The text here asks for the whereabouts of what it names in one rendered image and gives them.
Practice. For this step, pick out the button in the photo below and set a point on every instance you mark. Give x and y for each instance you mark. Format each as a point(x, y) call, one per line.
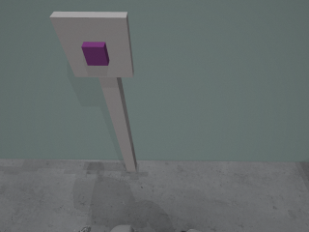
point(95, 53)

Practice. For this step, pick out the panel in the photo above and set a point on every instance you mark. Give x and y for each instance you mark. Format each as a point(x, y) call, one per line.
point(112, 28)

